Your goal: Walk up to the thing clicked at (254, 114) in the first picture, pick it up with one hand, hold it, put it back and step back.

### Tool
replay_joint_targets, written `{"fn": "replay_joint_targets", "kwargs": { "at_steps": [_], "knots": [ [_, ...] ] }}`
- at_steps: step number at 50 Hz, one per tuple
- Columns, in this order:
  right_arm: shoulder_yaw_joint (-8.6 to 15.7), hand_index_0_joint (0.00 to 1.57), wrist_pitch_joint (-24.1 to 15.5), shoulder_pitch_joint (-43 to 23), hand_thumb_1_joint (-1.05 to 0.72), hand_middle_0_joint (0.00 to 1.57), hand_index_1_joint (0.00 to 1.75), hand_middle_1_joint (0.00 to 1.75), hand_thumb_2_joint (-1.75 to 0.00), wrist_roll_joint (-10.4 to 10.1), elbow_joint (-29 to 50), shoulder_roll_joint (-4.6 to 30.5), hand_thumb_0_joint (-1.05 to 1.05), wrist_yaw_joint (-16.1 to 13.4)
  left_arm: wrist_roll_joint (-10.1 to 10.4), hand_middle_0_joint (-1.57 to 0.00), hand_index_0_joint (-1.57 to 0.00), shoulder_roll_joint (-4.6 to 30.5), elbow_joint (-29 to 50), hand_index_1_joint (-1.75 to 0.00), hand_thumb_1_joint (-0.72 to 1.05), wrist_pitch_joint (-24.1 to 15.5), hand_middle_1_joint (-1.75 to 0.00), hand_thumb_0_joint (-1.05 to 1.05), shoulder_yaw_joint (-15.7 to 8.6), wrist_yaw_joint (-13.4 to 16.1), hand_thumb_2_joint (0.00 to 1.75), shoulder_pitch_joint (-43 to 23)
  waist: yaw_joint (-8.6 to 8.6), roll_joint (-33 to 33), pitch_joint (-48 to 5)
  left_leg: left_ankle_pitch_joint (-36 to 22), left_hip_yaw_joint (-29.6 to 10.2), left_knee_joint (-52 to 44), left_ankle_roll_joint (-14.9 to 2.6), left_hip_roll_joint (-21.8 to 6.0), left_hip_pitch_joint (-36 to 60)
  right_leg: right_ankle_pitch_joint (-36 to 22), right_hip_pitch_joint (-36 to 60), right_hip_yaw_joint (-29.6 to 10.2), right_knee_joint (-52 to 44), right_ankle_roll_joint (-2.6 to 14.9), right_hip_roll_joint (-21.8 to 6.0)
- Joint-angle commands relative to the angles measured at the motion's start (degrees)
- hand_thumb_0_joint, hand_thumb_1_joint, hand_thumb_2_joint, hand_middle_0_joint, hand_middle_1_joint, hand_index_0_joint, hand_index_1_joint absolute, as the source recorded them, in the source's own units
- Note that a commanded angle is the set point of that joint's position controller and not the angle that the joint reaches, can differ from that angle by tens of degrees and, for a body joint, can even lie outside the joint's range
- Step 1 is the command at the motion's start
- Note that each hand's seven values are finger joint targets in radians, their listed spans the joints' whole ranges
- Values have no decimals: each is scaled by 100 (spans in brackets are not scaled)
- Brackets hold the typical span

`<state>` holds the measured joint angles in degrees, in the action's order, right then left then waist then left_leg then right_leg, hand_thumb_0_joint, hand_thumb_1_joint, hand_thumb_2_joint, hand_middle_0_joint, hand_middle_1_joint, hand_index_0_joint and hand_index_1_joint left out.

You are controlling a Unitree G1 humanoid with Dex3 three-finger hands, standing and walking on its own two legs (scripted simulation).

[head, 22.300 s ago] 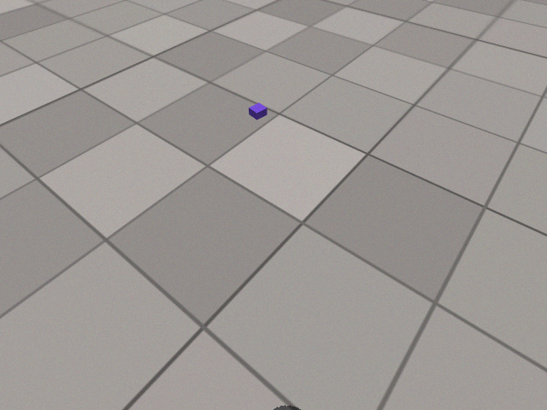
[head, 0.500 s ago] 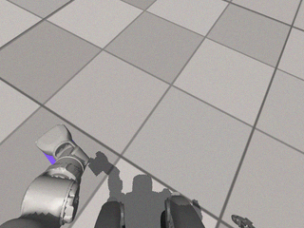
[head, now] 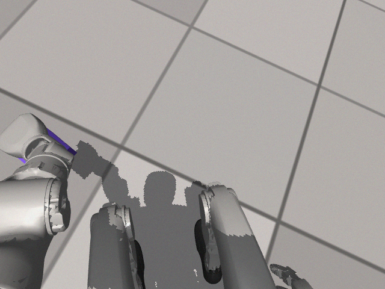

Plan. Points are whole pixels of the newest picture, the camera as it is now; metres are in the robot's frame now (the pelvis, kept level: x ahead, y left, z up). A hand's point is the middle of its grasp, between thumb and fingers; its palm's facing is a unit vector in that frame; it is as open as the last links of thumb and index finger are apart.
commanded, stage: crouch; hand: left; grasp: from above
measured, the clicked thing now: (46, 153) +0.45 +0.27 -0.17
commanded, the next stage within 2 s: lower in 0.94 s
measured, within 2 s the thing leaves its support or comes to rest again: neither
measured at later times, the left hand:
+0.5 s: hand (61, 149) +0.47 +0.26 -0.23, palm faces -0.27 -0.32 -0.91, open 10.5 cm
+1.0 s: hand (65, 148) +0.49 +0.27 -0.28, palm faces -0.26 -0.32 -0.91, open 10.5 cm
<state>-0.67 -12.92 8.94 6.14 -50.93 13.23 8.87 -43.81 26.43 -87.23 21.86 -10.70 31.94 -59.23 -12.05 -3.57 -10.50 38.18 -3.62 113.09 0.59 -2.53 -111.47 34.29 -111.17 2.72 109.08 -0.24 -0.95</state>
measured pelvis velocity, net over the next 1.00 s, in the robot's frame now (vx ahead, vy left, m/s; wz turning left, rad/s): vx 0.00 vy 0.01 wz -0.04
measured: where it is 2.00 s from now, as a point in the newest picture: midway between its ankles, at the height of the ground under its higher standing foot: (173, 273)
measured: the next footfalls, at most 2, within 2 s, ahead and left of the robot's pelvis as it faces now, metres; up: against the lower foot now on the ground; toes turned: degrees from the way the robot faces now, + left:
none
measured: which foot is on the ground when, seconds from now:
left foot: down 0.00-1.00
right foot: down 0.00-1.00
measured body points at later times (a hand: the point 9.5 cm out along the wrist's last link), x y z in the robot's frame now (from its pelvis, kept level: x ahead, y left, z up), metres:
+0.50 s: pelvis -0.01 +0.00 -0.10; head +0.23 +0.01 +0.28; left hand +0.49 +0.27 -0.18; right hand +0.01 -0.27 -0.22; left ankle +0.07 +0.13 -0.43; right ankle +0.10 -0.12 -0.43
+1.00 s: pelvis +0.00 +0.01 -0.13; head +0.25 +0.03 +0.24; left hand +0.51 +0.28 -0.23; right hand -0.02 -0.25 -0.24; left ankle +0.07 +0.13 -0.43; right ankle +0.10 -0.12 -0.43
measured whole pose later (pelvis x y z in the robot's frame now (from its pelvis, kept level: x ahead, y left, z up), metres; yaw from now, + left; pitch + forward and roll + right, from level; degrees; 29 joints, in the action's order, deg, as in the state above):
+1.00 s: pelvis +0.00 +0.01 -0.13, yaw -2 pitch +35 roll -6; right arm -4.0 -16.7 11.8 10.4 -49.8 18.2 16.5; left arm -51.6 39.8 -97.8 17.1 -16.8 32.2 -71.4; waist -17.2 -2.3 -0.5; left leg 40.4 -6.0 137.9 -0.1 -1.4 -132.9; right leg 35.6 -131.6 3.3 132.0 -1.4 -1.1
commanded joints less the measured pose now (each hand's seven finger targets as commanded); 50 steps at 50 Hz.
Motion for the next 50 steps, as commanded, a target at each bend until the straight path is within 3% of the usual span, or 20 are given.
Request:
{"fn": "replay_joint_targets", "kwargs": {
  "at_steps": [1, 5, 8, 10, 14, 15, 16, 19, 22, 25, 28, 31, 34, 35, 39, 41, 44, 46, 47, 50],
  "knots": [
    [335, 20, -188, 1050, -89, 20, 30, 30, -90, -8, 109, 1324, 0, 78, -321, -107, -108, 1402, 630, -46, 62, -44, -47, 0, 80, 195, 51, -2397, -213, -1048, -3713, -798, 197, -1032, -63, 143, 1998, -626, 1832, 232, -876, 195, 189],
    [363, 20, -232, 1126, -89, 20, 30, 30, -90, 46, 65, 1409, 0, 161, -387, -108, -110, 1493, 626, -46, 65, -109, -48, 0, 41, 44, 51, -2546, -294, -1131, -3656, -750, 175, -742, -73, 149, 1849, -582, 1467, 248, -547, 192, 153],
    [353, 20, -233, 1273, -89, 20, 30, 30, -90, 58, 7, 1452, 0, 212, -508, -108, -110, 1795, 710, -46, 65, -162, -48, 0, -94, -16, 50, -2607, -277, -1152, -3798, -887, 195, -525, -80, 177, 1717, -702, 1441, 250, -292, 190, 131],
    [352, 20, -264, 1189, -89, 20, 30, 30, -90, 78, 114, 1449, 0, 238, -511, -110, -111, 1666, 520, -45, 65, -202, -46, 0, -2, -60, 51, -2600, -362, -942, -3646, -738, 247, -365, -117, 192, 1411, -553, 1379, 250, -257, 177, 173],
    [328, 20, -303, 1329, -90, 20, 30, 30, -90, 145, 72, 1477, 0, 283, -572, -108, -109, 1892, 513, -45, 64, -322, -47, 0, -99, -66, 47, -2797, -413, -840, -3697, -888, 378, 17, -170, 220, 1099, -744, 1468, 174, -105, 134, 180],
    [316, 20, -310, 1345, -90, 20, 30, 30, -90, 134, 84, 1544, 0, 292, -609, -108, -109, 2021, 362, -44, 63, -323, -45, 0, -157, -45, 47, -2734, -351, -856, -3686, -921, 360, 55, -162, 218, 1017, -763, 1389, 187, 6, 139, 162],
    [327, 20, -326, 1342, -90, 20, 30, 30, -90, 163, 46, 1501, 0, 305, -627, -109, -111, 1991, 457, -45, 65, -344, -47, 0, -129, -55, 46, -2833, -420, -880, -3663, -877, 379, 108, -172, 239, 984, -705, 1323, 181, 40, 138, 164],
    [289, 20, -345, 1386, -90, 20, 30, 30, -90, 200, 48, 1552, 0, 336, -672, -109, -110, 2121, 126, -44, 64, -385, -45, 0, -238, 25, 48, -2864, -396, -899, -3526, -797, 416, 278, -172, 234, 778, -642, 1203, 182, 129, 136, 177],
    [274, 20, -383, 1447, -90, 20, 30, 30, -90, 240, -7, 1533, 0, 376, -707, -108, -110, 2109, 90, -48, 66, -441, -50, 0, -217, 47, 50, -3048, -492, -911, -3486, -813, 421, 436, -183, 246, 643, -652, 1099, 193, 262, 124, 176],
    [247, 20, -399, 1480, -90, 20, 30, 30, -90, 269, -29, 1569, 0, 406, -754, -110, -111, 2293, 77, -49, 67, -479, -50, 0, -260, 61, 52, -3205, -485, -994, -3519, -820, 390, 516, -169, 232, 704, -626, 1008, 241, 370, 136, 194],
    [199, 20, -410, 1504, -91, 20, 30, 30, -90, 310, -28, 1626, 0, 450, -816, -111, -113, 2296, -194, -50, 69, -504, -52, 0, -247, 75, 53, -3133, -603, -923, -3262, -699, 374, 625, -183, 250, 431, -536, 894, 281, 464, 124, 208],
    [156, 20, -436, 1567, -91, 20, 30, 30, -90, 324, -36, 1706, 0, 501, -848, -112, -114, 2458, -206, -50, 70, -493, -52, 0, -342, 143, 53, -3173, -542, -1102, -3376, -833, 319, 693, -167, 240, 585, -660, 728, 340, 613, 133, 188],
    [135, 20, -439, 1578, -91, 20, 30, 30, -90, 361, -24, 1758, 0, 554, -858, -113, -114, 2490, -391, -51, 70, -493, -52, 0, -356, 180, 55, -3203, -658, -1040, -3146, -701, 282, 779, -185, 239, 352, -576, 602, 380, 672, 119, 203],
    [112, 20, -441, 1606, -91, 20, 30, 30, -90, 350, -5, 1744, 0, 569, -829, -114, -115, 2489, -254, -50, 71, -511, -51, 0, -379, 201, 57, -3227, -595, -1132, -3218, -798, 296, 801, -167, 235, 431, -651, 650, 377, 679, 124, 208],
    [71, 20, -452, 1663, -91, 20, 30, 30, -90, 365, -12, 1839, 0, 642, -909, -114, -115, 2672, -317, -50, 72, -511, -51, 0, -446, 231, 54, -3265, -613, -1314, -3172, -898, 233, 865, -154, 232, 423, -741, 473, 446, 884, 141, 203],
    [56, 20, -433, 1724, -91, 20, 30, 30, -90, 370, -11, 1803, 0, 679, -883, -116, -117, 2479, -233, -50, 73, -513, -51, 0, -353, 213, 55, -3304, -727, -1325, -3216, -952, 197, 901, -127, 217, 593, -786, 493, 489, 893, 155, 211],
    [21, 20, -451, 1745, -91, 20, 30, 30, -90, 429, -37, 1848, 0, 734, -892, -112, -114, 2583, -343, -50, 70, -510, -51, 0, -378, 233, 53, -3357, -802, -1322, -3098, -907, 177, 1041, -147, 213, 504, -800, 417, 524, 949, 140, 223],
    [56, 20, -439, 1746, -91, 20, 30, 30, -90, 386, -48, 1916, 0, 757, -866, -113, -114, 2699, -337, -49, 69, -489, -50, 0, -489, 283, 53, -3164, -614, -1536, -3183, -991, 169, 949, -107, 212, 583, -825, 347, 539, 1035, 175, 223],
    [18, 20, -423, 1712, -92, 20, 30, 30, -90, 400, -19, 1860, 0, 779, -889, -115, -115, 2636, -312, -51, 71, -483, -51, 0, -417, 268, 56, -3197, -698, -1486, -3172, -953, 190, 1005, -136, 226, 478, -809, 406, 526, 1003, 163, 241],
    [15, 20, -407, 1749, -91, 20, 30, 30, -90, 367, -5, 1905, 0, 799, -895, -114, -114, 2684, -343, -51, 69, -500, -51, 0, -435, 236, 57, -3109, -669, -1434, -3131, -977, 179, 1041, -135, 225, 422, -825, 403, 536, 1040, 165, 249]
  ]
}}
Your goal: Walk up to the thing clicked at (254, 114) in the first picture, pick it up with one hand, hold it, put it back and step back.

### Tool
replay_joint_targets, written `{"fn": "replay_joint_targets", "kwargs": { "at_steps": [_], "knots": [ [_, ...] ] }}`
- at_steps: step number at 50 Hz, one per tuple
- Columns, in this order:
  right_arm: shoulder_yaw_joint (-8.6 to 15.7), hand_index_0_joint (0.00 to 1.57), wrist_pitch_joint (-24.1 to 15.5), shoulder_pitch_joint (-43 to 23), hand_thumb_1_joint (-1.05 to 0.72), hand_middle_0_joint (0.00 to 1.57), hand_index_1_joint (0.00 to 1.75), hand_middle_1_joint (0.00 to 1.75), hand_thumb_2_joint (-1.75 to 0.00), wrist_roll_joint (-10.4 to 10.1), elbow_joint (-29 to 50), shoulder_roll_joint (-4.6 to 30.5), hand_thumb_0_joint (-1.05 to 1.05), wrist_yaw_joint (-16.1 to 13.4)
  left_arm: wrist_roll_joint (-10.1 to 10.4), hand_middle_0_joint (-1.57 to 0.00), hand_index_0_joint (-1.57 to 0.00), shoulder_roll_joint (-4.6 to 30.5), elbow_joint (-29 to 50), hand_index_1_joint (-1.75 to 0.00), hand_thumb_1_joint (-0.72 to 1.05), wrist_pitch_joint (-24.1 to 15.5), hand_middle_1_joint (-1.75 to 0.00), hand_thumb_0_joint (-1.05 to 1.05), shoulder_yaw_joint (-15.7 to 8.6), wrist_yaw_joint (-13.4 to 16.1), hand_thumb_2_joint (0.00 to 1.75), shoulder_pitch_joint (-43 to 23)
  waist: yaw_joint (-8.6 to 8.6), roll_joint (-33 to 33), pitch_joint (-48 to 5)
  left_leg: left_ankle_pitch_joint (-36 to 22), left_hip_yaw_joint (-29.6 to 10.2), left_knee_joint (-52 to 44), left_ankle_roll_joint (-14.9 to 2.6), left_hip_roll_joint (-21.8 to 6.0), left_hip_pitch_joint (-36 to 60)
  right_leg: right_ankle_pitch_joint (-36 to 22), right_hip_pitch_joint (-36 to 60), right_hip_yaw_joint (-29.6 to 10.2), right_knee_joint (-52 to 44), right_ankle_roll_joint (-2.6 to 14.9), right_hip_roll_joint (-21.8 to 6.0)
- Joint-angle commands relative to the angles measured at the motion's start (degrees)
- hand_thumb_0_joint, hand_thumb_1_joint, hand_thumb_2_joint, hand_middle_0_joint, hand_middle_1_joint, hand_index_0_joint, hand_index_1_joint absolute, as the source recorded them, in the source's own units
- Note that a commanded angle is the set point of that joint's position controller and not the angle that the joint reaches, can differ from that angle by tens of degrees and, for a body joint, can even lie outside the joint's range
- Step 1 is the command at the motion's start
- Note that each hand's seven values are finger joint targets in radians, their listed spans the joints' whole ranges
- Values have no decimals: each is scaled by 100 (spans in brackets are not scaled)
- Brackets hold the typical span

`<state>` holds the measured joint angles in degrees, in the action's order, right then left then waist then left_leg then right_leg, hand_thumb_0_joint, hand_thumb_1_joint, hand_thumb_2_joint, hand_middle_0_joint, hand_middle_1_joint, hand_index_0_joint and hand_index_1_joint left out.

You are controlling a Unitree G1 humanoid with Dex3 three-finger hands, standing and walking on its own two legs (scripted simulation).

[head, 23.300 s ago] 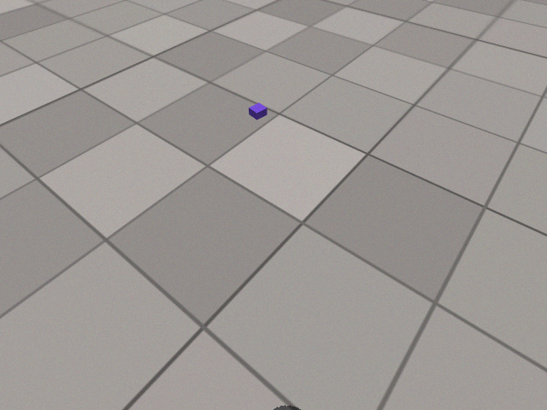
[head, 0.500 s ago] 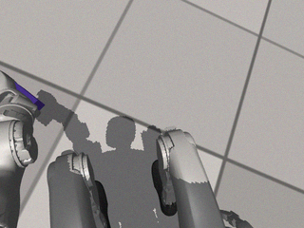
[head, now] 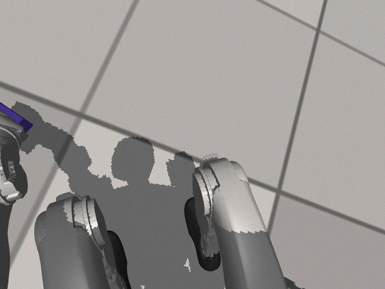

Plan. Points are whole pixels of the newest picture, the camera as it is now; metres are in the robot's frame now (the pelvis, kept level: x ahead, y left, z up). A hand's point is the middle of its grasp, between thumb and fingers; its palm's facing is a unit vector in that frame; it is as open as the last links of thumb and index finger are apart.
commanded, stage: lower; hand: left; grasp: from above
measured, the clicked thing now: out of the picture +0.49 +0.29 -0.19
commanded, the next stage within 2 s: rest in 0.42 s
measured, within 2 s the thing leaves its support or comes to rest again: rests again in 1.76 s
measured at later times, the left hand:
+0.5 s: hand (10, 121) +0.50 +0.27 -0.20, palm faces -0.25 -0.35 -0.90, open 10.5 cm
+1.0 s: hand (17, 126) +0.50 +0.27 -0.23, palm faces -0.27 -0.35 -0.89, open 10.5 cm
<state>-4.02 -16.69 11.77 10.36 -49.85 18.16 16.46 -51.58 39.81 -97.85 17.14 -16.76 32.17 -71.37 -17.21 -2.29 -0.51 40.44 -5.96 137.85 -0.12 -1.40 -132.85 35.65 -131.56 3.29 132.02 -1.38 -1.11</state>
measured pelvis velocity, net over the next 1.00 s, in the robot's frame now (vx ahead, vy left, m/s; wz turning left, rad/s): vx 0.00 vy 0.01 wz -0.09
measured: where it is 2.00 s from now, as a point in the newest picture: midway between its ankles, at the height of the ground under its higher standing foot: (163, 264)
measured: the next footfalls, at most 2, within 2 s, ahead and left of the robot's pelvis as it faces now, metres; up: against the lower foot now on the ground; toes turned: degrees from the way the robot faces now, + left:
none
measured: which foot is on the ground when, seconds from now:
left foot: down 0.00-1.00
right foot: down 0.00-1.00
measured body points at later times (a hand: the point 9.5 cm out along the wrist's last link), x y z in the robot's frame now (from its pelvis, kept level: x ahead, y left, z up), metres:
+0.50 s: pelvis +0.00 +0.00 -0.02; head +0.28 +0.05 +0.33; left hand +0.51 +0.29 -0.15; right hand -0.02 -0.26 -0.09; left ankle +0.07 +0.12 -0.30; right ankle +0.11 -0.12 -0.30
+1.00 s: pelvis +0.00 +0.01 -0.02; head +0.29 +0.07 +0.32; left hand +0.51 +0.29 -0.18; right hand -0.03 -0.24 -0.08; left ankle +0.07 +0.12 -0.30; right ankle +0.11 -0.12 -0.30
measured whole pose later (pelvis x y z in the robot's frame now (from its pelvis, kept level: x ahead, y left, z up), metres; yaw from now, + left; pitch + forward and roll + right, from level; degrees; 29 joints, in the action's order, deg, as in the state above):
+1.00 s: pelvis +0.00 +0.01 -0.02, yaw -5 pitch +32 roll -12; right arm -13.1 -18.9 9.7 12.9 -44.0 20.4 21.0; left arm -52.2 52.3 -105.0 13.5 -16.5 38.0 -74.5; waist -23.8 3.7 8.5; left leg 41.3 -11.1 142.8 -0.4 -1.6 -134.6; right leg 34.7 -130.8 7.6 132.8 -2.3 0.1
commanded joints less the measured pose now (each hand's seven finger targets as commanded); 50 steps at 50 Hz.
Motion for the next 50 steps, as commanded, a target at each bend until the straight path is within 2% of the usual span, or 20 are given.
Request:
{"fn": "replay_joint_targets", "kwargs": {
  "at_steps": [1, 2, 3, 9, 11, 12, 16, 17, 19, 21, 23, 25, 29, 32, 34, 36, 37, 38, 43, 50],
  "knots": [
    [330, 20, -24, 1494, -91, 20, 30, 30, -90, -55, -98, 1388, 0, 52, -118, -114, -115, 1348, 872, -50, 70, -48, -50, 0, 220, 189, 56, -2039, -203, -1622, -4168, -1265, 428, -1396, -68, 109, 2559, -1015, 2507, 481, -1234, 279, 273],
    [337, 20, -18, 1586, -91, 20, 30, 30, -90, -38, -129, 1425, 0, 59, -161, -113, -114, 1321, 810, -51, 70, -43, -52, 0, 214, 177, 57, -2015, -304, -1536, -4160, -1351, 383, -1363, -66, 102, 2633, -1128, 2508, 512, -1210, 274, 263],
    [339, 20, -18, 1577, -91, 20, 30, 30, -90, -55, -99, 1490, 0, 69, -193, -113, -112, 1516, 962, -50, 64, -64, -49, 0, 136, 200, 59, -2051, -198, -1662, -4181, -1351, 380, -1397, -61, 100, 2604, -1113, 2451, 511, -1191, 280, 265],
    [190, 20, -71, 1576, -91, 20, 30, 30, -90, 52, -93, 1501, 0, 118, -160, -110, -110, 1238, 246, -52, 62, -121, -52, 0, 281, 253, 59, -1963, -483, -1306, -3584, -1145, 323, -1195, -99, 104, 2225, -980, 2304, 568, -1192, 251, 276],
    [162, 20, -104, 1606, -91, 20, 30, 30, -90, 87, -108, 1603, 0, 125, -225, -110, -110, 1601, 280, -53, 62, -188, -53, 0, 128, 359, 58, -2033, -473, -1369, -3633, -1063, 331, -1191, -108, 107, 2107, -914, 2376, 570, -1228, 229, 291],
    [133, 20, -119, 1535, -91, 20, 30, 30, -90, 80, -43, 1630, 0, 138, -240, -110, -110, 1606, 312, -52, 63, -203, -53, 0, 137, 399, 57, -2083, -437, -1504, -3668, -1057, 281, -1228, -78, 99, 2238, -899, 2246, 594, -1133, 250, 267],
    [25, 20, -151, 1502, -92, 20, 30, 30, -90, 167, -19, 1613, 0, 196, -286, -111, -111, 1611, 151, -56, 66, -237, -57, 0, 165, 552, 59, -2300, -652, -1624, -3522, -935, 258, -1161, -69, 74, 2275, -834, 2200, 676, -1119, 252, 292],
    [20, 20, -152, 1439, -91, 20, 30, 30, -90, 151, -23, 1653, 0, 201, -238, -109, -109, 1723, 253, -56, 63, -263, -56, 0, 146, 605, 60, -2352, -567, -1679, -3597, -917, 284, -1135, -85, 69, 2213, -829, 2265, 652, -1148, 247, 309],
    [-32, 20, -166, 1428, -92, 20, 30, 30, -90, 208, -17, 1613, 0, 247, -247, -109, -109, 1686, 236, -56, 64, -245, -57, 0, 192, 645, 60, -2305, -643, -1793, -3546, -1010, 299, -1067, -69, 57, 2353, -923, 2325, 679, -1128, 248, 314],
    [-35, 20, -173, 1478, -92, 20, 30, 30, -90, 213, -10, 1727, 0, 282, -247, -110, -110, 1962, 294, -56, 64, -215, -57, 0, 36, 716, 62, -2309, -609, -1874, -3746, -1179, 257, -1097, -52, 42, 2467, -1088, 2446, 694, -1108, 238, 312],
    [-73, 20, -176, 1395, -92, 20, 30, 30, -90, 253, 11, 1749, 0, 342, -201, -110, -110, 1896, 127, -58, 64, -153, -58, 0, 68, 758, 63, -2214, -655, -1925, -3601, -1135, 225, -1057, -50, 18, 2473, -1089, 2358, 735, -1084, 239, 324],
    [-76, 20, -160, 1424, -92, 20, 30, 30, -90, 218, 56, 1824, 0, 371, -172, -110, -109, 2075, 224, -58, 62, -145, -57, 0, -96, 832, 65, -2186, -579, -2109, -3820, -1370, 120, -1136, 4, -14, 2701, -1278, 2403, 779, -971, 265, 305],
    [-170, 20, -112, 1418, -92, 20, 30, 30, -90, 206, 122, 1775, 0, 432, -160, -103, -102, 1879, 18, -55, 54, -131, -54, 0, 123, 713, 64, -2016, -792, -1876, -3440, -1382, 129, -984, -63, -12, 2437, -1355, 2487, 809, -1032, 245, 355],
    [-218, 20, -91, 1420, -91, 20, 30, 30, -90, 175, 181, 1817, 0, 442, -149, -100, -99, 2181, 232, -52, 50, -163, -52, 0, 31, 690, 61, -1852, -648, -1989, -3651, -1695, 116, -1023, -40, -18, 2549, -1581, 2740, 809, -1016, 256, 372],
    [-265, 20, -94, 1404, -91, 20, 30, 30, -90, 189, 197, 1812, 0, 462, -157, -100, -99, 2116, 126, -53, 51, -191, -53, 0, 130, 627, 60, -1825, -781, -1887, -3435, -1554, 82, -987, -74, -17, 2413, -1507, 2670, 829, -1000, 245, 379],
    [-316, 20, -102, 1315, -91, 20, 30, 30, -90, 155, 281, 1837, 0, 455, -133, -100, -99, 2131, 188, -52, 49, -264, -51, 0, 201, 623, 60, -1925, -758, -1895, -3384, -1415, 64, -991, -91, -26, 2297, -1384, 2649, 830, -1044, 248, 411],
    [-307, 20, -119, 1418, -92, 20, 30, 30, -90, 170, 208, 1874, 0, 442, -159, -100, -100, 2251, 25, -52, 50, -276, -52, 0, 81, 641, 59, -1822, -834, -1836, -3334, -1414, 29, -980, -85, -28, 2360, -1400, 2612, 860, -1023, 237, 380],
    [-316, 20, -112, 1417, -91, 20, 30, 30, -90, 161, 253, 1891, 0, 434, -159, -100, -99, 2273, 171, -51, 50, -301, -51, 0, 83, 658, 59, -1856, -797, -1943, -3341, -1445, 12, -1005, -64, -38, 2453, -1401, 2577, 871, -1025, 246, 381],
    [-405, 20, -193, 1383, -91, 20, 30, 30, -90, 224, 278, 1958, 0, 460, -135, -100, -100, 2198, -103, -54, 52, -368, -54, 0, 199, 727, 61, -1924, -1017, -1884, -3047, -1230, -25, -957, -79, -47, 2358, -1282, 2487, 941, -1078, 233, 405],
    [-523, 20, -240, 1347, -91, 20, 30, 30, -90, 232, 341, 2054, 0, 475, -170, -97, -97, 2437, 10, -56, 49, -414, -57, 0, 163, 851, 63, -2130, -1024, -2237, -3141, -1301, -119, -1041, -7, -94, 2679, -1339, 2508, 1019, -1023, 264, 406]
  ]
}}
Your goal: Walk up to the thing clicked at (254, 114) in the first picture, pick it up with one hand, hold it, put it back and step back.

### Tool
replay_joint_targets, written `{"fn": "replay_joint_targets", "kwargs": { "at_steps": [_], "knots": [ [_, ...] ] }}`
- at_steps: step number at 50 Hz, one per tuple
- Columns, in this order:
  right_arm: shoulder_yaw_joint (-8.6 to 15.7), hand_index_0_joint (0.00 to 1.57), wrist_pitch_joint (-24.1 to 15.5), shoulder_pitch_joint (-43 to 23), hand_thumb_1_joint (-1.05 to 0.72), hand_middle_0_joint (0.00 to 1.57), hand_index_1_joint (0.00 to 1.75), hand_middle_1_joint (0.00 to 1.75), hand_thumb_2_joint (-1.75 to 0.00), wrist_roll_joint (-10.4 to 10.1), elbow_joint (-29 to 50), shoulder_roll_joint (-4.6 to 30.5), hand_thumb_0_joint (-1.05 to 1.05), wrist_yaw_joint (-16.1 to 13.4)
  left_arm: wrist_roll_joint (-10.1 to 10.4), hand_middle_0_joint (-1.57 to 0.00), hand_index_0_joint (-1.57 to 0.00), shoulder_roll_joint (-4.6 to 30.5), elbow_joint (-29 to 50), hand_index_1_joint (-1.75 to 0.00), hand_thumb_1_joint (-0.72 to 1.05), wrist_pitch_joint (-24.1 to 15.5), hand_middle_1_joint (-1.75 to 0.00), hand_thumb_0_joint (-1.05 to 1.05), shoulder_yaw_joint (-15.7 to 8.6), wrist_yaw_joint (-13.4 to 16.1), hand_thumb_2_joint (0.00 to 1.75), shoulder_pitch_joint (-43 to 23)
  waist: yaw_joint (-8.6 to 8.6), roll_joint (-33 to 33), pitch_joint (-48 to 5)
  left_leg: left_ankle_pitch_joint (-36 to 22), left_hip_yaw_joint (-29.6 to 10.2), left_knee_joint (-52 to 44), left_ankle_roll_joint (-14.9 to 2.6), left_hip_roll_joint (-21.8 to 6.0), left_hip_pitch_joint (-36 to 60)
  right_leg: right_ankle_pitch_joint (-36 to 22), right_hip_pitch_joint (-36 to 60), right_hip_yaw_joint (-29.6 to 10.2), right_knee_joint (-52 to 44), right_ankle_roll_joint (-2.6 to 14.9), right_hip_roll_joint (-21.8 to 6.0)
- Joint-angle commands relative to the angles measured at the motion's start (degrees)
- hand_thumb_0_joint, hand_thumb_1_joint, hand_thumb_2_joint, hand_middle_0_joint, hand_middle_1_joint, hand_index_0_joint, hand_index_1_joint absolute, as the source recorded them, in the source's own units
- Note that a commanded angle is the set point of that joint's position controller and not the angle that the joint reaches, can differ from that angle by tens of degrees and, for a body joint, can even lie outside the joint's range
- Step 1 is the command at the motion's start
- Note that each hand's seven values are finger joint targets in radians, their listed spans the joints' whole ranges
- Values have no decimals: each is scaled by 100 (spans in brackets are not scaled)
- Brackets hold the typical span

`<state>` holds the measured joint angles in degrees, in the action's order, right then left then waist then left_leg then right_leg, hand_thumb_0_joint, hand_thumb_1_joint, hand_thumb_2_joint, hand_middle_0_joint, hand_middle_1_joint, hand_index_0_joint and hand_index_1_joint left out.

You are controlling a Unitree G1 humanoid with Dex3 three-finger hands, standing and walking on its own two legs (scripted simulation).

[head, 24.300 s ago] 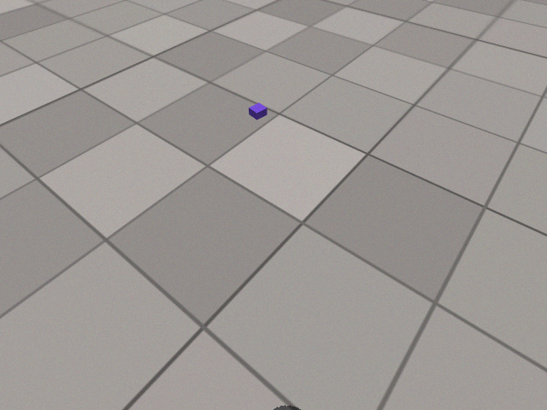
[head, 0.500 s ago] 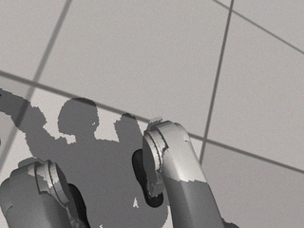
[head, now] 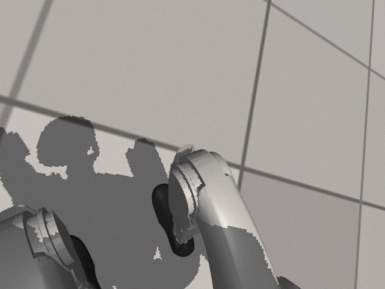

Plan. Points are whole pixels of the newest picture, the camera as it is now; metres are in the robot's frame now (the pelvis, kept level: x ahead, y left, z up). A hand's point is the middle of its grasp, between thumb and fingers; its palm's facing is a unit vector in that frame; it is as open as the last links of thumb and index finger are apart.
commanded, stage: rest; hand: left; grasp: from above
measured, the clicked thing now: out of the picture +0.47 +0.32 -0.26
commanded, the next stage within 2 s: open in 0.52 s
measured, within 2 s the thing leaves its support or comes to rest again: rests again in 0.76 s
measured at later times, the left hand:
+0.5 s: hand out of the picture +0.48 +0.31 -0.24, palm faces -0.25 -0.38 -0.89, open 10.5 cm
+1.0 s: hand out of the picture +0.48 +0.31 -0.24, palm faces -0.25 -0.37 -0.89, open 12.4 cm
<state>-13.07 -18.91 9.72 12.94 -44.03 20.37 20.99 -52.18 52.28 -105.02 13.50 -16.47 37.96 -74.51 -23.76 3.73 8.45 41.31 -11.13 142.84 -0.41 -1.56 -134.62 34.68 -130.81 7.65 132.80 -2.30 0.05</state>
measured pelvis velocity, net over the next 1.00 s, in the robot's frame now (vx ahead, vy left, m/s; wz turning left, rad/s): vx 0.00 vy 0.00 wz -0.04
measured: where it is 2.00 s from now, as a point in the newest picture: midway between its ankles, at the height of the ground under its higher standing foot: (135, 259)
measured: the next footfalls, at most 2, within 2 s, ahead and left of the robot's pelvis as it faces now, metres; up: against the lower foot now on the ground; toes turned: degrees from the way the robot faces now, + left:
none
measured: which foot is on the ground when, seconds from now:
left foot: down 0.00-1.00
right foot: down 0.00-1.00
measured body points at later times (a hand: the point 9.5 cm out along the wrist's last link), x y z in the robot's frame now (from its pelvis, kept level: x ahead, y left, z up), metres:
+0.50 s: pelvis +0.00 +0.00 +0.00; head +0.30 +0.09 +0.32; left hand +0.49 +0.32 -0.19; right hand -0.02 -0.24 -0.05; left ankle +0.06 +0.12 -0.28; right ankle +0.12 -0.12 -0.28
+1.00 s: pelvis +0.00 +0.00 +0.01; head +0.30 +0.10 +0.32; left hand +0.49 +0.33 -0.19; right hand -0.02 -0.23 -0.03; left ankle +0.06 +0.12 -0.28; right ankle +0.12 -0.12 -0.28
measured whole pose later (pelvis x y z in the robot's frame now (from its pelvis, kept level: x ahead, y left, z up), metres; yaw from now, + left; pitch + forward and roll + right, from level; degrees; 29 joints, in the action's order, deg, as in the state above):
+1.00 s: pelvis +0.00 +0.00 +0.01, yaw -2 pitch +30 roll -15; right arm -18.0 -19.7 9.8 12.8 -40.1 21.4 20.8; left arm -50.6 58.8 -104.6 13.3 -14.3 38.3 -75.5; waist -26.4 6.6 12.8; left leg 41.7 -13.6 142.5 -0.6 -1.8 -133.1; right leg 34.2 -127.9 9.9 130.3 -2.8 0.8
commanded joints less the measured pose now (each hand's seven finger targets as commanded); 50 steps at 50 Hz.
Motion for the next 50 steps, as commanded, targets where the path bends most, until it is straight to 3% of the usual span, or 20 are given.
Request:
{"fn": "replay_joint_targets", "kwargs": {
  "at_steps": [1, 5, 6, 8, 9, 13, 14, 16, 20, 26, 31, 33, 34, 37, 42, 43, 46, 47, 49, 50],
  "knots": [
    [352, 20, -32, 1420, -92, 20, 30, 30, -90, -11, -217, 1812, 0, 37, -106, -97, -97, 1063, 598, -57, 49, -42, -57, 0, 260, 253, 63, -1772, -430, -2840, -3831, -1257, 380, -1547, 18, -75, 2778, -1142, 2327, 610, -1060, 366, 286],
    [319, 20, -47, 1430, -92, 20, 30, 30, -90, -7, -149, 1843, 0, 51, -122, -97, -97, 1128, 656, -60, 49, -34, -60, 0, 287, 284, 66, -1734, -470, -2886, -3798, -1364, 367, -1545, 26, -82, 2895, -1253, 2419, 621, -1091, 362, 313],
    [299, 20, -36, 1464, -92, 20, 30, 30, -90, -30, -148, 1879, 0, 53, -93, -96, -96, 1253, 755, -61, 47, -36, -61, 0, 222, 326, 68, -1822, -393, -2935, -3916, -1491, 362, -1551, 39, -109, 2928, -1352, 2521, 614, -1118, 364, 333],
    [271, 20, -42, 1475, -92, 20, 30, 30, -90, -8, -154, 1883, 0, 80, -73, -94, -94, 1290, 546, -60, 46, 5, -61, 0, 176, 346, 66, -1662, -468, -2816, -3731, -1428, 361, -1522, 6, -94, 2690, -1327, 2514, 626, -1123, 341, 316],
    [253, 20, -30, 1480, -92, 20, 30, 30, -90, -29, -182, 1879, 0, 70, -54, -93, -93, 1393, 466, -60, 44, 23, -60, 0, 78, 360, 66, -1573, -410, -2793, -3728, -1476, 326, -1529, 20, -110, 2735, -1371, 2507, 634, -1116, 337, 296],
    [193, 20, -64, 1390, -92, 20, 30, 30, -91, 0, -53, 1875, 0, 81, 2, -92, -93, 1274, 655, -61, 44, 5, -61, 0, 299, 289, 63, -1701, -555, -2803, -3594, -1416, 345, -1487, -8, -92, 2683, -1351, 2582, 638, -1131, 326, 325],
    [215, 20, -48, 1474, -92, 20, 30, 30, -90, -13, -111, 1950, 0, 61, -4, -91, -92, 1467, 565, -61, 43, 3, -61, 0, 186, 318, 65, -1626, -475, -2758, -3736, -1471, 344, -1510, -3, -116, 2733, -1385, 2706, 628, -1186, 323, 342],
    [166, 20, -53, 1447, -92, 20, 30, 30, -90, -18, -107, 1954, 0, 59, -3, -91, -91, 1560, 548, -60, 43, -3, -61, 0, 188, 296, 65, -1600, -495, -2797, -3683, -1417, 340, -1496, -8, -116, 2639, -1338, 2704, 632, -1171, 319, 340],
    [117, 20, -70, 1381, -92, 20, 30, 30, -91, -21, 14, 1928, 0, 48, 28, -90, -90, 1446, 699, -61, 42, -48, -62, 0, 343, 258, 64, -1737, -564, -2839, -3646, -1375, 302, -1512, -4, -121, 2691, -1314, 2702, 664, -1162, 335, 368],
    [89, 20, -73, 1378, -92, 20, 30, 30, -90, -39, 21, 1978, 0, 21, 24, -88, -89, 1574, 650, -63, 41, -86, -64, 0, 308, 301, 67, -1670, -546, -2907, -3643, -1327, 220, -1610, 40, -152, 2858, -1260, 2691, 712, -1197, 345, 375],
    [39, 20, -59, 1483, -92, 20, 30, 30, -90, -31, 1, 2006, 0, 13, 64, -88, -88, 1593, 566, -63, 41, -87, -64, 0, 323, 282, 67, -1614, -670, -2814, -3516, -1464, 208, -1523, 19, -157, 2789, -1426, 2775, 714, -1210, 315, 378],
    [6, 20, -94, 1352, -91, 20, 30, 30, -90, -12, 63, 2004, 0, 8, 55, -72, -72, 1618, 698, -70, 25, -119, -71, 0, 418, 256, 68, -1734, -671, -2831, -3429, -1368, 224, -1555, 14, -148, 2741, -1347, 2763, 723, -1208, 320, 378],
    [2, 20, -80, 1462, -91, 20, 30, 30, -90, -42, -20, 2019, 0, 2, 14, -64, -64, 1785, 567, -71, 17, -97, -72, 0, 266, 287, 67, -1577, -594, -2949, -3573, -1516, 209, -1564, 37, -165, 2874, -1445, 2795, 725, -1214, 326, 381],
    [-2, 20, -89, 1460, -91, 20, 30, 30, -90, -9, 65, 2013, 0, 34, 10, -43, -45, 1610, 743, -73, -7, -95, -74, 0, 393, 259, 66, -1679, -710, -2959, -3435, -1489, 188, -1540, 34, -161, 2880, -1443, 2715, 756, -1186, 327, 368],
    [-39, 20, -69, 1483, -91, 20, 30, 30, -90, -40, 47, 1960, 0, 13, 0, -30, -31, 1684, 575, -82, -31, -51, -83, 0, 327, 279, 78, -1485, -622, -3030, -3496, -1547, 172, -1597, 61, -173, 2992, -1460, 2752, 760, -1223, 338, 365],
    [-20, 20, -58, 1505, -91, 20, 30, 30, -90, -29, 62, 2012, 0, 12, 21, -28, -29, 1597, 598, -85, -33, -35, -86, 0, 406, 250, 78, -1517, -720, -2981, -3437, -1545, 170, -1564, 54, -175, 2950, -1474, 2740, 772, -1210, 333, 378],
    [-17, 20, -74, 1505, -90, 20, 30, 30, -90, -25, 68, 2014, 0, 12, 98, -26, -27, 1605, 658, -88, -36, -31, -88, 0, 411, 229, 83, -1481, -739, -2909, -3350, -1500, 179, -1603, 44, -163, 2878, -1457, 2788, 754, -1229, 320, 378],
    [-45, 20, -75, 1526, -90, 20, 30, 30, -90, -46, 60, 2001, 0, 0, 83, -25, -25, 1715, 612, -89, -37, -38, -89, 0, 340, 254, 85, -1512, -633, -2982, -3455, -1521, 143, -1654, 65, -182, 2936, -1455, 2785, 766, -1227, 335, 373],
    [-22, 20, -84, 1456, -90, 20, 30, 30, -90, -37, 93, 2057, 0, -12, 105, -21, -21, 1701, 688, -92, -41, -59, -93, 0, 391, 237, 88, -1542, -663, -2917, -3335, -1427, 143, -1630, 47, -187, 2850, -1396, 2731, 765, -1252, 321, 382],
    [-59, 20, -83, 1480, -91, 20, 30, 30, -90, -7, 112, 2018, 0, -4, 100, -21, -20, 1612, 525, -94, -44, -44, -93, 0, 447, 202, 91, -1445, -780, -2796, -3272, -1349, 196, -1603, 15, -149, 2703, -1358, 2840, 746, -1289, 306, 389]
  ]
}}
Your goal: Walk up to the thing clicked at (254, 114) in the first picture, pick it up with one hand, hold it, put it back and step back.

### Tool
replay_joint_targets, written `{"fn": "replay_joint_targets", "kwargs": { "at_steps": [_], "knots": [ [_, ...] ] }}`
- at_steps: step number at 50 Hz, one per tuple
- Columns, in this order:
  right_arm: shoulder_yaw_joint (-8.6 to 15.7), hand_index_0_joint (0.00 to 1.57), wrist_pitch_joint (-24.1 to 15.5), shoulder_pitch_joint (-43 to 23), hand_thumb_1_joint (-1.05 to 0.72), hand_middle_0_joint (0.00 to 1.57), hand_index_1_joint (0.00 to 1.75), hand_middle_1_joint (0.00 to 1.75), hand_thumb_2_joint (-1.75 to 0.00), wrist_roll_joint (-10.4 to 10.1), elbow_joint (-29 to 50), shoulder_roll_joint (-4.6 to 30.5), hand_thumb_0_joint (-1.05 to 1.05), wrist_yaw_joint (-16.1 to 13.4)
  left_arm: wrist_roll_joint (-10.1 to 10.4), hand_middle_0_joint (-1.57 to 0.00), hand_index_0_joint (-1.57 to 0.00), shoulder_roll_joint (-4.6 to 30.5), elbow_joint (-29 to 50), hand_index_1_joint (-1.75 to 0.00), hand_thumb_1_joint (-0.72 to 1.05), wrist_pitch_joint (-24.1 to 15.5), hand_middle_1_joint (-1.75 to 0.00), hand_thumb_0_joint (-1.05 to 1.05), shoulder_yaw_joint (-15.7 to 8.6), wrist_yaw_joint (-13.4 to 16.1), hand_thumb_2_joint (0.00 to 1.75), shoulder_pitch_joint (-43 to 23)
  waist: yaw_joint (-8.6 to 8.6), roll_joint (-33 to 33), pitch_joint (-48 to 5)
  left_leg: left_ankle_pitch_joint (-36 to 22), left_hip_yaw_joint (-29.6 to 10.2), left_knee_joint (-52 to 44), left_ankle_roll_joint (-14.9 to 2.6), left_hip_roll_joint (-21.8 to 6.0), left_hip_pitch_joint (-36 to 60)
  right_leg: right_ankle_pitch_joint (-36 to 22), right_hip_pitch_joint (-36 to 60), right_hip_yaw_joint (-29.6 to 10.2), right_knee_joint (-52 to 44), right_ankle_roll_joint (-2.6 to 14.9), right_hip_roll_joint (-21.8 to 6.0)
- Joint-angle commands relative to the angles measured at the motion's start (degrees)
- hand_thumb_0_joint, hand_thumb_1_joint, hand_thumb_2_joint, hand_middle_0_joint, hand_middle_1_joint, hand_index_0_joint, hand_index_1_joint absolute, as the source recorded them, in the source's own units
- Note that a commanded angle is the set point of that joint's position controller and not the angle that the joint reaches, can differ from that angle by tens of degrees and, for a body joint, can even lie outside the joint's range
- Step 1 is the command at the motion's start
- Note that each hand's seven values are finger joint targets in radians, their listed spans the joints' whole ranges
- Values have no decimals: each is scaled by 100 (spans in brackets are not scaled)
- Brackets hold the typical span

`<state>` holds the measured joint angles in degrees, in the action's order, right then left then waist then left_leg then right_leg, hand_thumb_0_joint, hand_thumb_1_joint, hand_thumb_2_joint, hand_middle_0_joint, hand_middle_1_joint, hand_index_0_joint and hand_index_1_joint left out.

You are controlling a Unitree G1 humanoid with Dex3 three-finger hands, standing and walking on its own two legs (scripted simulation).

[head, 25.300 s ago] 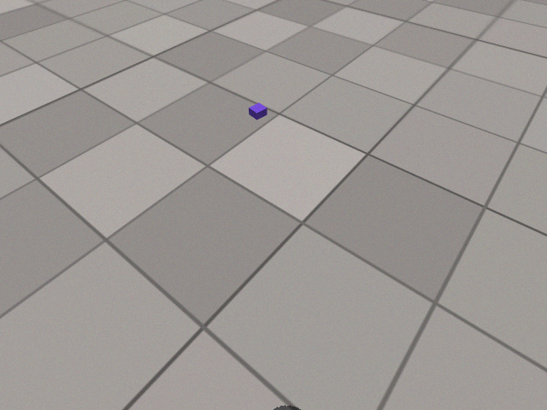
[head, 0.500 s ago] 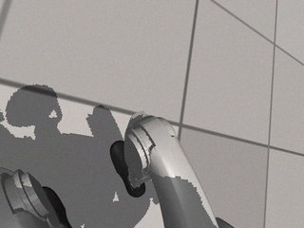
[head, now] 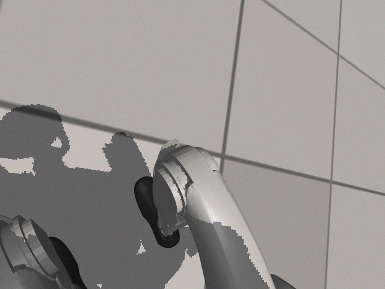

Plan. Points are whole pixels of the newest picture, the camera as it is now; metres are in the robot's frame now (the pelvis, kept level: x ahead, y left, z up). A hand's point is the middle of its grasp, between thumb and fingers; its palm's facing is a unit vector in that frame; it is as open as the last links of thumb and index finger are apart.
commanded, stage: open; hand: left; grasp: from above
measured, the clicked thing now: out of the picture +0.47 +0.34 -0.30
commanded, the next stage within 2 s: withdraw in 0.48 s
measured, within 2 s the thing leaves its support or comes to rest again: neither
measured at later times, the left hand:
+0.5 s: hand out of the picture +0.47 +0.33 -0.25, palm faces -0.24 -0.38 -0.89, open 13.6 cm
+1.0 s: hand out of the picture +0.47 +0.36 -0.15, palm faces -0.28 -0.27 -0.92, open 14.1 cm
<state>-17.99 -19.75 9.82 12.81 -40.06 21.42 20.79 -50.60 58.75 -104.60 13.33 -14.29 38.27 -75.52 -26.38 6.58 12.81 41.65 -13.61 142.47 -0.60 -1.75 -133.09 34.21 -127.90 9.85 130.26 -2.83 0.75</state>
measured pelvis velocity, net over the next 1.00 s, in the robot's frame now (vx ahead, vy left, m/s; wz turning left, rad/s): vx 0.01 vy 0.00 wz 0.05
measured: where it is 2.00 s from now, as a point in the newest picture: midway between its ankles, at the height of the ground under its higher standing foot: (120, 254)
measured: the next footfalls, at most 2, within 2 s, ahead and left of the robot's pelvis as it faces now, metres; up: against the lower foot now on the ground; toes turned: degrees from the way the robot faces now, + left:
none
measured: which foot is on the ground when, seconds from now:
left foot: down 0.00-1.00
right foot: down 0.00-1.00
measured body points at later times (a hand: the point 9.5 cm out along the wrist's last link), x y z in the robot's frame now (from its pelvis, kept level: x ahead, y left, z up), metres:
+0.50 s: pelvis +0.00 +0.00 +0.00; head +0.30 +0.11 +0.31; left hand +0.48 +0.34 -0.20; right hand -0.01 -0.24 -0.04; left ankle +0.06 +0.12 -0.29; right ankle +0.13 -0.12 -0.29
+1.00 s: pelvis +0.01 +0.00 +0.01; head +0.25 +0.10 +0.38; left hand +0.49 +0.37 -0.10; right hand +0.04 -0.26 -0.06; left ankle +0.06 +0.12 -0.29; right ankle +0.13 -0.12 -0.29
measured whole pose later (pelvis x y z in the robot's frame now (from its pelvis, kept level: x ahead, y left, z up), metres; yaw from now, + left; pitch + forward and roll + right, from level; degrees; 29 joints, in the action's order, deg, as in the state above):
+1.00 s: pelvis +0.01 +0.00 +0.01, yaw +3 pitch +34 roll -12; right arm -9.4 -11.8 13.3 7.2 -41.9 19.7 19.3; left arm -55.0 46.1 -80.4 14.2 -7.7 20.8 -60.4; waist -18.7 -0.9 0.0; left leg 42.3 -10.3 139.6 -0.7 -1.5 -132.3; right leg 36.2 -128.3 7.3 129.8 -2.2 -0.2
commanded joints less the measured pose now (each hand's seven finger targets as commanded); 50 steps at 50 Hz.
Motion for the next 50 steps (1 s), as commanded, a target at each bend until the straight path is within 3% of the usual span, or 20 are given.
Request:
{"fn": "replay_joint_targets", "kwargs": {
  "at_steps": [1, 5, 7, 15, 18, 28, 33, 34, 35, 36, 38, 42, 43, 44, 45, 46, 48, 49, 50],
  "knots": [
    [400, 20, 2, 1459, -90, 20, 30, 30, -90, -19, -275, 1877, 0, 8, -49, -19, -19, 1021, 503, -95, -44, -32, -95, 0, 190, 166, 91, -1344, -456, -3016, -3737, -1383, 430, -1558, 30, -143, 2515, -1302, 2535, 524, -1035, 354, 314],
    [379, 20, -12, 1443, -90, 20, 30, 30, -90, -25, -267, 1918, 0, -8, -54, -16, -15, 1052, 597, -99, -47, -58, -99, 0, 198, 184, 95, -1429, -433, -3198, -3746, -1460, 361, -1615, 69, -173, 2752, -1332, 2417, 561, -989, 380, 295],
    [370, 20, -26, 1455, -90, 20, 30, 30, -90, -10, -245, 1928, 0, -14, -26, -14, -14, 1011, 611, -100, -49, -66, -101, 0, 244, 157, 96, -1422, -527, -3175, -3727, -1480, 386, -1611, 62, -155, 2744, -1368, 2524, 549, -990, 373, 307],
    [417, 20, -29, 1414, -90, 20, 30, 30, -90, -1, -245, 2009, 0, -63, -42, -13, -12, 1203, 676, -104, -51, -92, -104, 0, 206, 188, 104, -1538, -480, -3176, -3645, -1213, 395, -1661, 65, -164, 2655, -1157, 2468, 550, -1077, 368, 317],
    [314, 20, -43, 1421, -90, 20, 30, 30, -90, -21, -236, 1925, 0, -53, -76, -12, -12, 1183, 468, -104, -51, -66, -104, 0, 211, 197, 102, -1353, -449, -3134, -3653, -1294, 366, -1641, 57, -170, 2615, -1225, 2493, 563, -1067, 363, 306],
    [375, 20, -46, 1413, -90, 20, 30, 30, -90, 6, -198, 1995, 0, -65, -22, -13, -12, 1212, 766, -105, -49, -81, -105, 0, 273, 159, 102, -1467, -525, -3121, -3715, -1379, 402, -1627, 47, -168, 2643, -1324, 2673, 534, -1122, 342, 329],
    [439, 20, -25, 1559, -91, 20, 30, 30, -90, -38, -261, 1940, 0, -52, -91, -7, -8, 1090, 901, -98, -49, -38, -100, 0, 295, 96, 97, -1454, -447, -3462, -3922, -1584, 353, -1748, 121, -184, 3072, -1433, 2585, 568, -1057, 396, 311],
    [471, 20, -18, 1538, -91, 20, 30, 30, -90, -81, -285, 1922, 0, -51, -91, -6, -8, 1163, 1374, -98, -49, -58, -100, 0, 245, 77, 97, -1659, -297, -3676, -4142, -1697, 333, -1740, 145, -207, 3222, -1468, 2473, 573, -1005, 413, 290],
    [508, 20, -5, 1535, -91, 20, 30, 30, -90, -85, -250, 1955, 0, -47, -160, -6, -8, 1141, 1416, -98, -50, -29, -100, 0, 290, 52, 97, -1588, -290, -3796, -4264, -1778, 382, -1753, 150, -194, 3335, -1529, 2551, 564, -1025, 429, 305],
    [524, 20, 6, 1414, -91, 20, 30, 30, -90, -119, -114, 1900, 0, -44, -164, -6, -7, 1017, 1714, -98, -51, -17, -99, 0, 390, -35, 98, -1660, -288, -3768, -4310, -1799, 431, -1718, 128, -179, 3300, -1568, 2582, 530, -1030, 422, 319],
    [646, 20, 71, 1397, -91, 20, 30, 30, -91, -211, -129, 1840, 0, -66, -311, -6, -7, 1201, 2367, -98, -51, 6, -99, 0, 274, -137, 98, -1569, 84, -4186, -4989, -2042, 545, -1765, 179, -151, 3547, -1718, 2740, 472, -961, 465, 342],
    [1013, 20, 335, 1522, -91, 20, 30, 30, -91, -467, -302, 1640, 0, -11, -424, -6, -6, 761, 3075, -98, -53, 183, -98, 0, 308, -700, 99, -672, 643, -4584, -5946, -2523, 668, -1833, 232, -79, 3849, -1922, 2547, 377, -770, 547, 328],
    [1098, 20, 425, 1530, -91, 20, 30, 30, -91, -527, -350, 1543, 0, -17, -421, -7, -6, 294, 2724, -99, -54, 262, -98, 0, 483, -909, 100, -261, 638, -4293, -5579, -2497, 682, -1830, 211, -52, 3626, -1884, 2274, 347, -775, 542, 320],
    [1160, 20, 522, 1548, -91, 20, 30, 30, -91, -556, -365, 1530, 0, -33, -507, -7, -6, 217, 2700, -99, -54, 288, -99, 0, 566, -1099, 100, 31, 708, -4020, -5282, -2376, 764, -1818, 159, -29, 3281, -1805, 2228, 299, -813, 535, 349],
    [1228, 20, 636, 1647, -91, 20, 30, 30, -91, -579, -377, 1528, 0, -57, -530, -7, -7, 227, 2831, -99, -54, 261, -99, 0, 511, -1248, 100, 106, 710, -3754, -5172, -2186, 822, -1820, 97, -2, 2922, -1771, 2328, 243, -882, 517, 358],
    [1307, 20, 724, 1648, -91, 20, 30, 30, -90, -599, -357, 1507, 0, -90, -537, -7, -7, -96, 2933, -99, -53, 186, -99, 0, 623, -1419, 99, 177, 689, -3523, -5149, -2034, 853, -1885, 68, 22, 2755, -1661, 2348, 220, -928, 525, 346],
    [1430, 20, 853, 1514, -91, 20, 30, 30, -90, -666, -150, 1376, 0, -192, -524, -7, -7, -616, 3511, -100, -53, -24, -101, 0, 1024, -1884, 100, 24, 639, -3074, -5069, -1629, 857, -2069, 3, 60, 2736, -1279, 2376, 161, -1160, 538, 331],
    [1553, 20, 940, 1622, -91, 20, 30, 30, -91, -699, -211, 1484, 0, -279, -609, -7, -7, -169, 3475, -101, -53, -104, -101, 0, 763, -2071, 101, 151, 675, -2832, -4918, -1317, 838, -2153, -19, 84, 2635, -983, 2288, 121, -1281, 546, 293],
    [1589, 20, 1039, 1656, -90, 20, 30, 30, -90, -715, -137, 1465, 0, -338, -733, -7, -7, -52, 3878, -101, -52, -236, -101, 0, 815, -2300, 100, 92, 738, -2810, -4978, -1249, 885, -2222, -16, 112, 2677, -831, 2387, 32, -1365, 559, 256]
  ]
}}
